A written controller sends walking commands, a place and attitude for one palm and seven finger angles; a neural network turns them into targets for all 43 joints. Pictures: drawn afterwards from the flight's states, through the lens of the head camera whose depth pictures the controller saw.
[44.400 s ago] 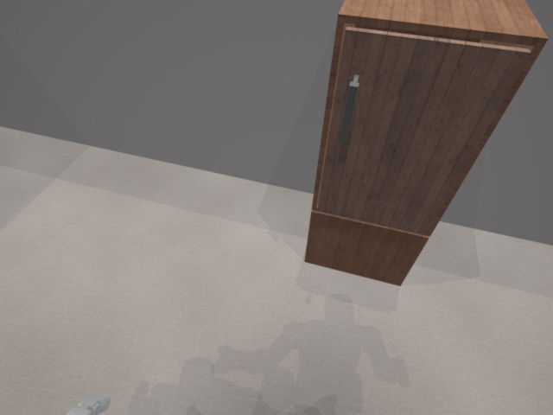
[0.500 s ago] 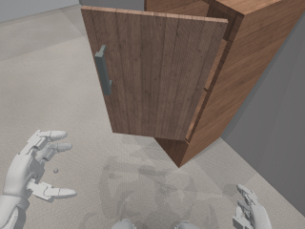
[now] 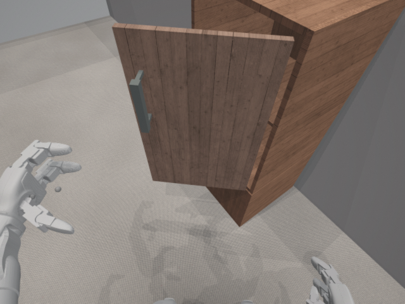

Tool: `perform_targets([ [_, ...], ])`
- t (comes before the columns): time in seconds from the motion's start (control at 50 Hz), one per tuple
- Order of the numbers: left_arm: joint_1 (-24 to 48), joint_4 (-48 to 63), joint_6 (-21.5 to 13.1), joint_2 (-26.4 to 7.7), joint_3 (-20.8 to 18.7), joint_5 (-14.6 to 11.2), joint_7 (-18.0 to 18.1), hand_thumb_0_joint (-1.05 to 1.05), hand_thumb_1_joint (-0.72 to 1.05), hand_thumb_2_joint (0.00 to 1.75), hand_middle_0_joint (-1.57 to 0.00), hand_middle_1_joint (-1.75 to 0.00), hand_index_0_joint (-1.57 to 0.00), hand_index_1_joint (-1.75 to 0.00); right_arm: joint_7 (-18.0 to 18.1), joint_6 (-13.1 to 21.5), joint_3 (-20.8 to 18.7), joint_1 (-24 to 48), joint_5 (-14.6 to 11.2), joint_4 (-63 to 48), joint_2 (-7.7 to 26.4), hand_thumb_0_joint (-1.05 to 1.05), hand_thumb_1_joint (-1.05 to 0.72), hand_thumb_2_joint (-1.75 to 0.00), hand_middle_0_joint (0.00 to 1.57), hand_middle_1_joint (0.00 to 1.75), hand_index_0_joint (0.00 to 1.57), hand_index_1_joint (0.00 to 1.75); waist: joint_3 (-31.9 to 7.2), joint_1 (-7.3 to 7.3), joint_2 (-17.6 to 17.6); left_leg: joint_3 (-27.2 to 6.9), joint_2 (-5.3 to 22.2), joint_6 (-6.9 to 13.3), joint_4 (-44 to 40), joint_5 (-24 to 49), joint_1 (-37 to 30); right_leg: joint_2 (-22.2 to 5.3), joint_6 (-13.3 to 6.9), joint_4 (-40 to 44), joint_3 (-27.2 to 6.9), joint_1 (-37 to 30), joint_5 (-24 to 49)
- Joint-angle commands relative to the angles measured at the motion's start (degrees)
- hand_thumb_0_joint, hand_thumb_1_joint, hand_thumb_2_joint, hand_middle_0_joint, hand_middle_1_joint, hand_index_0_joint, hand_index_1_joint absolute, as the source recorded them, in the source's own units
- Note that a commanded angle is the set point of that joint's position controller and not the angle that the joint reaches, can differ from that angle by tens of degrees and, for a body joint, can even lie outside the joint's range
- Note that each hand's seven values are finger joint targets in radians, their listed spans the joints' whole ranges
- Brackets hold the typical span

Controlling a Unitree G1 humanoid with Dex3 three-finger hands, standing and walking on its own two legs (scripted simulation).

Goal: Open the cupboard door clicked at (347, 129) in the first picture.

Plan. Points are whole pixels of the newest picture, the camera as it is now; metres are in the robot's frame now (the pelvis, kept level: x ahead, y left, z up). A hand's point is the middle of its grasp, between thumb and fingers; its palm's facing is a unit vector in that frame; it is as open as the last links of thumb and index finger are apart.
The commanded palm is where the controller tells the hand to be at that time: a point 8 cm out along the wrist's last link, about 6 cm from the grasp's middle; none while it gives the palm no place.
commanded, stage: raise the hand with hooked fingers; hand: left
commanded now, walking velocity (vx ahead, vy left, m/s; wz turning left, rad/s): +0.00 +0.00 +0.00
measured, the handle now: (143, 103) +0.55 +0.18 +0.07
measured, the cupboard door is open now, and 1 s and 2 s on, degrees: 48 48 48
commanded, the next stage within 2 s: move the hooked fingers beside the handle in 0.44 s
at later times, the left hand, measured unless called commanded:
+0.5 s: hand (63, 192) +0.29 +0.27 +0.08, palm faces -0.01 -1.00 -0.05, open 14.0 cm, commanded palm +0.26 +0.32 +0.08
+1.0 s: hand (80, 162) +0.35 +0.26 +0.08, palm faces -0.02 -1.00 -0.04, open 14.0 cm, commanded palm +0.33 +0.31 +0.08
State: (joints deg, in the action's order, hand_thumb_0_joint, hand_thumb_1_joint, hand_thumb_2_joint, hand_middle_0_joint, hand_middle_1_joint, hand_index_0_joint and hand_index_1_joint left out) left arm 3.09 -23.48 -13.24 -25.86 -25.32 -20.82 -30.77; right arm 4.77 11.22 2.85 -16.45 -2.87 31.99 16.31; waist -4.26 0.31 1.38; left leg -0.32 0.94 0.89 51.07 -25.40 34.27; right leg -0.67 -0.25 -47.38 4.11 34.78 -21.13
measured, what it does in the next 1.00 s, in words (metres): stands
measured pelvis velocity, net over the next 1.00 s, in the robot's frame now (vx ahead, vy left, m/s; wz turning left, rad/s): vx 0.00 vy -0.01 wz -0.01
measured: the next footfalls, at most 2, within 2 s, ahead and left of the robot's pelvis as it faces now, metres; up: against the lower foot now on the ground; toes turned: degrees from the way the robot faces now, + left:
none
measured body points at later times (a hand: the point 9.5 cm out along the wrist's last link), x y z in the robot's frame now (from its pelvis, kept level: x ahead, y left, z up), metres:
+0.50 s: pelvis +0.00 +0.00 +0.00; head +0.04 +0.00 +0.45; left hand +0.28 +0.32 +0.09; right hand +0.15 -0.25 -0.08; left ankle +0.00 +0.11 -0.70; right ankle +0.03 -0.12 -0.70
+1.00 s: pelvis +0.00 -0.01 +0.00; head +0.06 +0.00 +0.45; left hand +0.35 +0.32 +0.09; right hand +0.12 -0.27 -0.09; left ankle +0.00 +0.11 -0.70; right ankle +0.03 -0.12 -0.70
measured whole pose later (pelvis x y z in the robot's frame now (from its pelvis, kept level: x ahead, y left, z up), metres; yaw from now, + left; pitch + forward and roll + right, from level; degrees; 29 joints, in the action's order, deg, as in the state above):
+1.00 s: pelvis +0.00 -0.01 +0.00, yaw -1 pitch +11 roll -1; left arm 17.1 -39.0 -15.7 -27.9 -26.0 -17.3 -30.7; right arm 4.7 8.5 2.4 -17.8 -2.6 33.1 16.7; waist -4.0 2.3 0.7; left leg 0.4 1.4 0.3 50.1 -24.6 36.2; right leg -0.2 -0.8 -47.5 3.3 37.6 -20.6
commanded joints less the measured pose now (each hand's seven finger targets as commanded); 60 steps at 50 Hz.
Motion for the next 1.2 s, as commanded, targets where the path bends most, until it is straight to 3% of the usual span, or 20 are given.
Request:
perform_targets([
  [0.0,8.3,7.7,-2.9,-12.8,-4.0,-1.7,-1.3,0.0,-0.5,0.3,-0.3,-1.2,-0.3,-1.2,0.6,3.1,-4.1,1.5,-0.3,-8.6,8.5,0.0,-0.9,-0.9,0.2,0.3,0.2,0.3,-12.6,-0.33,1.1,-1.0,-1.3,0.2,-9.3,14.8,-4.8,1.4,-1.4,6.7,-1.6,-8.9,9.3],
  [0.1,10.2,12.8,-4.7,-15.3,-6.1,-1.7,-0.1,0.0,-0.5,0.3,-0.3,-1.2,-0.3,-1.2,0.2,3.2,-4.4,1.2,0.0,-8.8,8.4,0.0,-0.9,-0.9,0.2,0.3,0.2,0.3,-15.0,-0.79,3.8,-1.0,-1.2,0.0,-9.6,17.1,-6.8,1.5,-1.5,6.0,-1.4,-9.7,11.0],
  [0.18,10.5,12.5,-6.0,-15.9,-6.9,-1.5,1.2,0.0,-0.5,0.3,-0.3,-1.2,-0.3,-1.2,0.4,3.2,-4.4,1.0,0.2,-8.3,8.5,0.0,-0.9,-0.9,0.2,0.3,0.2,0.3,-13.1,-0.46,3.0,-1.2,-1.1,-0.1,-9.7,16.3,-6.3,1.6,-1.5,6.0,-1.3,-8.7,10.1],
  [0.22,10.4,11.8,-5.9,-14.8,-6.3,-1.4,0.9,0.0,-0.5,0.3,-0.3,-1.2,-0.3,-1.2,0.5,3.1,-4.5,1.0,0.1,-8.3,8.3,0.0,-0.9,-0.9,0.2,0.3,0.2,0.3,-14.0,-0.36,4.6,-0.9,-1.2,0.0,-9.9,16.4,-6.9,1.5,-1.3,6.1,-1.5,-8.9,10.7],
  [0.38,11.3,9.4,-5.0,-14.3,-5.2,-1.8,-0.5,0.0,-0.5,0.3,-0.3,-1.2,-0.3,-1.2,0.9,3.0,-4.2,1.4,0.0,-7.9,8.5,0.0,-0.9,-0.9,0.2,0.3,0.2,0.3,-12.0,0.2,1.4,-0.7,-1.3,0.3,-9.4,13.6,-5.0,1.4,-1.3,7.3,-2.3,-9.0,9.0],
  [0.46,11.9,11.1,-5.5,-14.0,-4.8,-1.4,-0.3,0.0,-0.5,0.3,-0.3,-1.2,-0.3,-1.2,0.8,3.3,-4.1,1.8,-0.1,-8.2,8.0,0.0,-0.9,-0.9,0.2,0.3,0.2,0.3,-13.5,-0.11,4.3,-1.0,-1.3,0.1,-9.8,14.0,-6.3,1.3,-1.3,6.7,-1.8,-8.6,9.0],
  [0.52,10.8,10.0,-5.5,-13.9,-5.0,-1.4,-0.1,0.0,-0.5,0.3,-0.3,-1.2,-0.3,-1.2,0.8,3.2,-4.1,1.7,-0.1,-8.1,8.1,0.0,-0.9,-0.9,0.2,0.3,0.2,0.3,-13.2,-0.06,2.5,-1.0,-1.3,0.2,-9.8,14.7,-5.8,1.4,-1.2,6.7,-1.9,-9.3,10.1],
  [0.62,20.4,6.9,-5.3,-13.4,-2.7,-0.6,0.2,0.0,-0.5,0.3,-0.3,-1.2,-0.3,-1.2,1.6,2.9,-3.9,1.0,-0.1,-6.6,8.5,0.0,-0.9,-0.9,0.2,0.3,0.2,0.3,-11.0,1.99,2.0,-1.2,-1.2,0.2,-9.5,10.9,-5.0,1.3,-0.9,7.0,-2.0,-5.8,6.7],
  [0.68,23.1,6.4,-5.6,-14.5,-2.3,0.3,0.4,0.0,-0.5,0.3,-0.3,-1.2,-0.3,-1.2,1.8,2.8,-3.9,0.7,0.0,-6.3,8.6,0.0,-0.9,-0.9,0.2,0.3,0.2,0.3,-13.2,1.47,4.0,-1.0,-1.3,0.2,-9.1,11.9,-5.8,1.0,-1.3,6.6,-2.5,-6.9,7.3],
  [0.72,25.0,2.9,-5.5,-16.5,-3.9,0.9,0.5,0.0,-0.5,0.3,-0.3,-1.2,-0.3,-1.2,1.8,2.2,-3.9,0.2,0.0,-5.8,8.7,0.0,-0.9,-0.9,0.2,0.3,0.2,0.3,-14.0,1.75,1.9,-1.1,-1.2,0.2,-9.0,12.1,-4.8,1.0,-1.0,6.6,-2.6,-7.5,7.9],
  [0.76,27.6,1.2,-5.6,-16.1,-3.1,1.3,0.5,0.0,-0.5,0.3,-0.3,-1.2,-0.3,-1.2,1.8,1.9,-3.7,0.3,0.0,-5.8,8.6,0.0,-0.9,-0.9,0.2,0.3,0.2,0.3,-14.2,1.86,2.8,-0.8,-1.4,0.3,-8.8,11.4,-4.1,0.8,-1.0,6.5,-3.0,-7.3,7.5],
  [0.78,27.8,0.2,-5.8,-18.0,-4.5,1.3,0.6,0.0,-0.5,0.3,-0.3,-1.2,-0.3,-1.2,1.7,1.6,-3.8,-0.2,0.1,-5.4,8.8,0.0,-0.9,-0.9,0.2,0.3,0.2,0.3,-14.6,1.39,2.4,-0.9,-1.2,0.2,-8.6,12.7,-4.0,0.9,-1.3,6.2,-3.1,-8.5,8.6],
  [0.8,26.4,-0.8,-5.8,-16.6,-4.0,1.1,0.3,0.0,-0.5,0.3,-0.3,-1.2,-0.3,-1.2,1.4,1.4,-3.8,-0.3,0.1,-5.8,8.5,0.0,-0.9,-0.9,0.2,0.3,0.2,0.3,-16.1,1.04,2.2,-0.6,-1.4,0.3,-8.6,14.0,-4.3,1.0,-1.2,6.0,-3.1,-9.5,10.4],
  [0.82,25.5,-2.0,-5.9,-18.8,-5.9,1.3,0.3,0.0,-0.5,0.3,-0.3,-1.2,-0.3,-1.2,1.4,1.1,-4.0,-0.4,0.0,-5.9,8.8,0.0,-0.9,-0.9,0.2,0.3,0.2,0.3,-16.1,0.55,2.7,-0.5,-1.3,0.1,-8.5,14.3,-3.6,0.9,-1.2,5.9,-3.2,-9.7,11.0],
  [0.84,27.1,-1.4,-6.0,-17.9,-4.8,1.3,0.1,0.0,-0.5,0.3,-0.3,-1.2,-0.3,-1.2,1.2,0.9,-3.9,-0.4,0.1,-6.0,8.6,0.0,-0.9,-0.9,0.2,0.3,0.2,0.3,-17.0,0.85,3.9,-0.3,-1.4,0.2,-8.4,15.3,-3.9,0.9,-1.1,5.6,-3.2,-9.8,12.1],
  [0.88,26.6,-2.9,-6.1,-18.9,-5.7,1.5,0.2,0.0,-0.5,0.3,-0.3,-1.2,-0.3,-1.2,1.0,0.4,-4.1,-1.3,0.3,-5.9,8.8,0.0,-0.9,-0.9,0.2,0.3,0.2,0.3,-17.4,0.48,2.1,-0.4,-1.2,0.2,-8.1,17.0,-3.2,1.1,-1.3,5.1,-3.0,-10.8,13.9],
  [0.9,26.1,-3.6,-6.0,-17.6,-4.9,1.5,0.0,0.0,-0.5,0.3,-0.3,-1.2,-0.3,-1.2,0.8,0.1,-4.1,-1.4,0.1,-6.3,8.6,0.0,-0.9,-0.9,0.2,0.3,0.2,0.3,-17.5,0.73,2.8,0.0,-1.3,0.3,-8.1,16.6,-3.4,1.1,-1.0,5.3,-3.2,-10.3,14.0],
  [1.02,34.2,-8.1,-6.6,-19.0,-4.2,2.3,-0.3,0.0,-0.5,0.3,-0.3,-1.2,-0.3,-1.2,0.7,-1.5,-4.3,-3.2,0.1,-5.5,9.4,0.0,-0.9,-0.9,0.2,0.3,0.2,0.3,-16.2,2.57,1.3,0.2,-1.2,0.5,-7.7,13.5,-1.1,1.3,-0.8,5.4,-3.6,-7.9,11.5],
  [1.1,36.7,-7.2,-8.6,-20.1,-4.8,2.7,-0.3,0.0,-0.5,0.3,-0.3,-1.2,-0.3,-1.2,0.5,-2.2,-4.8,-4.4,0.3,-5.1,9.3,0.0,-0.9,-0.9,0.2,0.3,0.2,0.3,-21.3,1.94,4.0,-0.2,-1.1,0.5,-7.1,17.7,-4.4,1.7,-1.2,4.2,-3.5,-8.9,14.7],
  [1.18,36.6,-10.6,-8.4,-21.8,-6.3,2.8,-0.2,0.0,-0.5,0.3,-0.3,-1.2,-0.3,-1.2,0.3,-3.4,-4.8,-5.3,0.4,-4.5,9.6,0.0,-0.9,-0.9,0.2,0.3,0.2,0.3,-20.2,2.15,2.4,-0.2,-0.8,0.6,-6.6,19.6,-2.9,1.8,-1.2,3.8,-3.3,-9.0,17.2],
])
